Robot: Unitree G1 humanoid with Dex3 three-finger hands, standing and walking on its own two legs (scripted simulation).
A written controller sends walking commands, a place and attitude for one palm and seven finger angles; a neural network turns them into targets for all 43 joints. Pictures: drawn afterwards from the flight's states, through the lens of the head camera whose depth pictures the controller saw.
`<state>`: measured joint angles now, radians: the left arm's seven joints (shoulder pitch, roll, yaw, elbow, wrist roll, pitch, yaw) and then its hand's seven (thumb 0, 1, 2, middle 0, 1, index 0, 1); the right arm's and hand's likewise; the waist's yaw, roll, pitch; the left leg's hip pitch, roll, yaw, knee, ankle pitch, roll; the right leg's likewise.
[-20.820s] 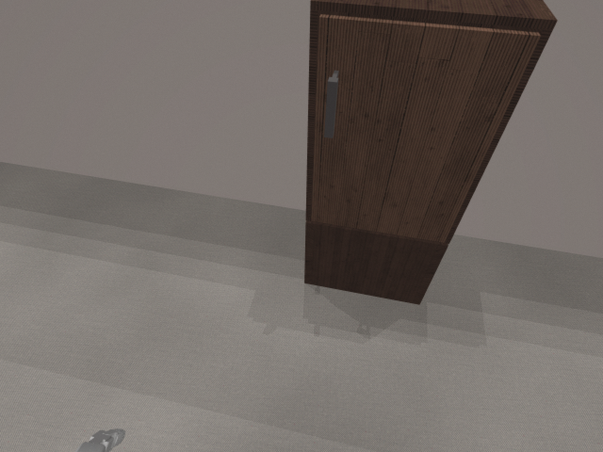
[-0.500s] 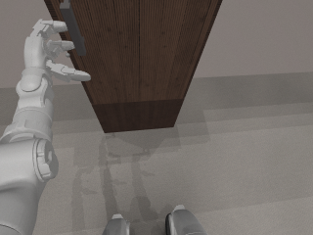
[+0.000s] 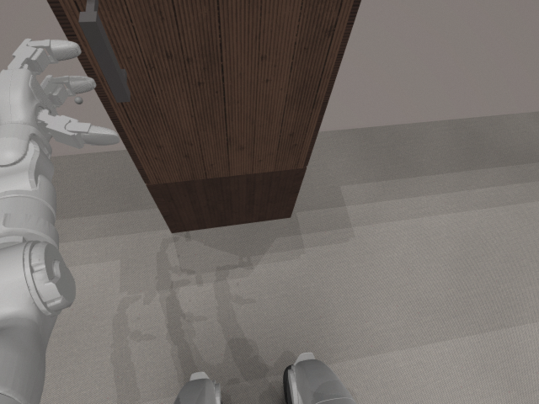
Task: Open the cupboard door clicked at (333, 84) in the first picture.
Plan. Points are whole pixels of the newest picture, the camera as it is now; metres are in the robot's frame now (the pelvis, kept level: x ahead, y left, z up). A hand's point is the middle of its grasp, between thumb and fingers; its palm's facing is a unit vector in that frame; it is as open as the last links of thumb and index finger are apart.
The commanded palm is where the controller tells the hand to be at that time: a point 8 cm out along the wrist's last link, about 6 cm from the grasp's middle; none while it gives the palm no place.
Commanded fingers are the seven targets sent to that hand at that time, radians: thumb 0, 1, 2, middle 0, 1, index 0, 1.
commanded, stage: move the hooked fingers beside the handle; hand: left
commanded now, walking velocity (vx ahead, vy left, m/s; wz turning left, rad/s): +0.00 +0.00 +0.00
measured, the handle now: (108, 52) +0.61 +0.18 +0.10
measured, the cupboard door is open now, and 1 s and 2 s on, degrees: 0 0 0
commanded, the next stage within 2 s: slide the fingers in behind the handle in 1.40 s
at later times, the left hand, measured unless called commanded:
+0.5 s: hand (63, 92) +0.54 +0.23 +0.10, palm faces +0.06 -1.00 -0.03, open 14.0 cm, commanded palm +0.52 +0.28 +0.10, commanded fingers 0.00 -0.50 0.30 -0.30 -1.20 -0.30 -1.20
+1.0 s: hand (64, 91) +0.55 +0.23 +0.09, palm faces +0.05 -1.00 -0.04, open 14.0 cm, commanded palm +0.52 +0.28 +0.10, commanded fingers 0.00 -0.50 0.30 -0.30 -1.20 -0.30 -1.20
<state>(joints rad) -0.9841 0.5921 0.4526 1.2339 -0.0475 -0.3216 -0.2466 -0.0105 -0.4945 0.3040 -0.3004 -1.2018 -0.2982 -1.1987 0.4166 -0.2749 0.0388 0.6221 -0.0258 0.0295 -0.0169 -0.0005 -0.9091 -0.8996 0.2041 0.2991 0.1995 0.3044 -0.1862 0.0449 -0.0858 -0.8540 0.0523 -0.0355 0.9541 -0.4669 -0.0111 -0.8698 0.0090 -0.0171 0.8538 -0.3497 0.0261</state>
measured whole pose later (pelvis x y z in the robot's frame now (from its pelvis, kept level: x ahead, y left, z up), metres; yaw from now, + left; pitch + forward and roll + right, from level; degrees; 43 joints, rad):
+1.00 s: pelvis +0.01 +0.00 +0.00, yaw -1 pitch +23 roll -4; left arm -0.99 0.67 0.50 1.19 -0.04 -0.29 -0.31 -0.01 -0.49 0.30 -0.30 -1.20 -0.30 -1.20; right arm 0.42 -0.28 0.04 0.60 -0.03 0.06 -0.02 0.00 -0.91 -0.90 0.20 0.30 0.20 0.30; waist -0.21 0.04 -0.09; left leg -0.89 0.06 -0.05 0.97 -0.49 -0.01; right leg -0.90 0.02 -0.03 0.85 -0.36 0.03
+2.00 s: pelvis +0.00 +0.00 +0.00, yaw +0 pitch +22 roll -4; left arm -1.01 0.58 0.46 1.21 -0.04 -0.30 -0.24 -0.01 -0.49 0.30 -0.30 -1.20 -0.30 -1.20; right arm 0.44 -0.27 0.04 0.63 -0.03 0.04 -0.01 0.00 -0.91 -0.90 0.20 0.30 0.20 0.30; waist -0.20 0.05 -0.09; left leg -0.88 0.06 -0.04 0.97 -0.48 -0.01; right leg -0.89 0.01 -0.02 0.85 -0.35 0.03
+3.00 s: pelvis +0.01 +0.00 +0.00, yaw +1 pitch +22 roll -3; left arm -1.04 0.46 0.34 1.21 -0.05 -0.33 -0.13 -0.01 -0.50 0.30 -0.25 -1.20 -0.28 -1.19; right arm 0.43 -0.26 0.02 0.67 -0.05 0.01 0.02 0.00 -0.91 -0.90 0.20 0.30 0.20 0.30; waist -0.19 0.05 -0.10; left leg -0.87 0.04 -0.06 0.97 -0.48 -0.01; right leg -0.88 0.00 -0.03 0.86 -0.37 0.03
